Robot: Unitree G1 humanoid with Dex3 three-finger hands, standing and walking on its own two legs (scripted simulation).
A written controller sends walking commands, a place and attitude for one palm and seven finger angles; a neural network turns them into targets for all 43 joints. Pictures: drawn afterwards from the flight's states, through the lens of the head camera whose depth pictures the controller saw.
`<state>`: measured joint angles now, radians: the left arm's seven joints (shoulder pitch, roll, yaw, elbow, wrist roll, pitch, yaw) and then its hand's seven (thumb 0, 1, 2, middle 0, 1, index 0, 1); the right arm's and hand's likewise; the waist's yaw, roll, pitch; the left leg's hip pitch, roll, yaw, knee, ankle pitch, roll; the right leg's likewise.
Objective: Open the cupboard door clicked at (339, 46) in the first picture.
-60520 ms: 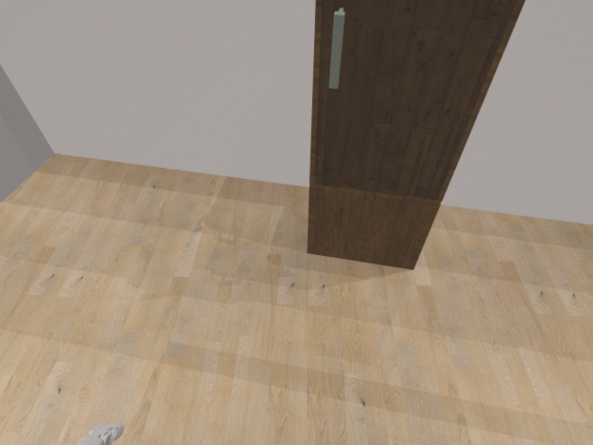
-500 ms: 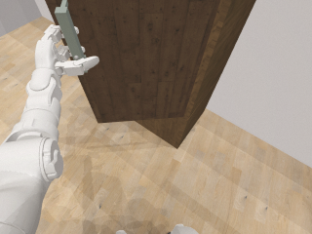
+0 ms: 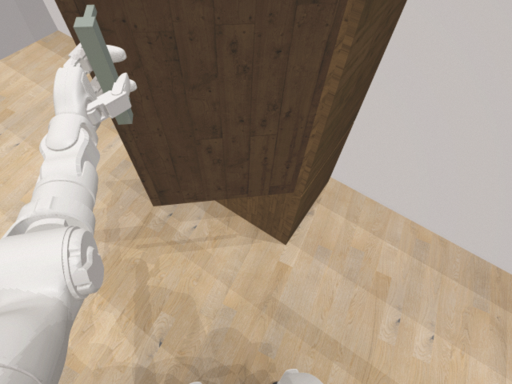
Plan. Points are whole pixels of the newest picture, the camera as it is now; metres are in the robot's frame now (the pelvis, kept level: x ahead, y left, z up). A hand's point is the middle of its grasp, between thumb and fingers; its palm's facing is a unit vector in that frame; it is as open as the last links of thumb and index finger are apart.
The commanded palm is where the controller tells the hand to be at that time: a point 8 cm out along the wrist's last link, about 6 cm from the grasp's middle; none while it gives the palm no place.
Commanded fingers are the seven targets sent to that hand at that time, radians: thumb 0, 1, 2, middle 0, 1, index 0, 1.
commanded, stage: pull the door open along its arc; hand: left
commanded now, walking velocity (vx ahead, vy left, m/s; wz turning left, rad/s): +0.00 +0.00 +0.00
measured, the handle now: (109, 69) +0.58 +0.17 +0.15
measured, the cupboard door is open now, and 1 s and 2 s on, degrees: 42 65 80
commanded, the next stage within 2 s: open thumb and fingers to let go in 1.40 s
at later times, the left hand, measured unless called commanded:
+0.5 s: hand (141, 156) +0.40 +0.11 +0.14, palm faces +0.03 -1.00 +0.08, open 6.5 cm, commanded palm +0.37 +0.17 +0.14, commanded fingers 0.00 0.90 0.90 -0.40 -1.35 -0.40 -1.35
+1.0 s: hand (163, 161) +0.39 +0.08 +0.14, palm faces +0.45 -0.89 +0.00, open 6.0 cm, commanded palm +0.33 +0.12 +0.14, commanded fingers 0.00 0.90 0.90 -0.40 -1.35 -0.40 -1.35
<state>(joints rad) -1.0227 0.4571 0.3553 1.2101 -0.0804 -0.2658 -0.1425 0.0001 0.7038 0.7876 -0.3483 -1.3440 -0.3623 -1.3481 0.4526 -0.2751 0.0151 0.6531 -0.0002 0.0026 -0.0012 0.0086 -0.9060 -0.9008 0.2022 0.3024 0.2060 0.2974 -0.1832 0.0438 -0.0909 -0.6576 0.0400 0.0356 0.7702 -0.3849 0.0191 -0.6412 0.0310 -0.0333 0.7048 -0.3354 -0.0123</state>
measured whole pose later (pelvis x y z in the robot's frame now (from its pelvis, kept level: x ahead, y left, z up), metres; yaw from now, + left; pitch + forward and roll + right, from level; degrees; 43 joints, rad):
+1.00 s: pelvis -0.01 -0.03 +0.01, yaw +3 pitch +5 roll +0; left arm -0.49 -0.04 0.06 0.46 -0.01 0.00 0.55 0.00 0.71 0.81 -0.33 -1.33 -0.33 -1.34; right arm 0.28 -0.20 -0.01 0.68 -0.04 0.05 -0.02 0.01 -0.91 -0.90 0.20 0.30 0.21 0.30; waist -0.03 0.05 -0.08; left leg -0.40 0.02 0.00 0.63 -0.32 -0.02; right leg -0.40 0.02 -0.06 0.63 -0.32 -0.05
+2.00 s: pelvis -0.01 -0.02 +0.02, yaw +4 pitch -1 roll +0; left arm -0.09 -0.11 -0.30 -0.03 0.04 0.17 0.62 0.00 -0.23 0.41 -0.32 -1.22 -0.32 -1.22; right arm 0.18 -0.18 0.00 0.66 -0.03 0.09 0.03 0.02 -0.91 -0.90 0.20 0.30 0.20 0.30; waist 0.00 0.06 -0.02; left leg -0.29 0.01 -0.01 0.64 -0.34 -0.01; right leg -0.27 0.01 -0.08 0.62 -0.34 -0.04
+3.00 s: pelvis -0.01 -0.01 +0.02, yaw +2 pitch -2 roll +0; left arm 0.12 0.04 -0.26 -0.17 -0.05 0.05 0.12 -0.02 -0.50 0.30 -0.14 -0.30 -0.13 -0.29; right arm 0.20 -0.18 0.05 0.51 0.01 0.06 0.01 0.02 -0.91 -0.90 0.20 0.30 0.20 0.30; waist 0.01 0.04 -0.02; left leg -0.24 0.01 0.02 0.60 -0.32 0.00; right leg -0.24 0.01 -0.04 0.60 -0.32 -0.03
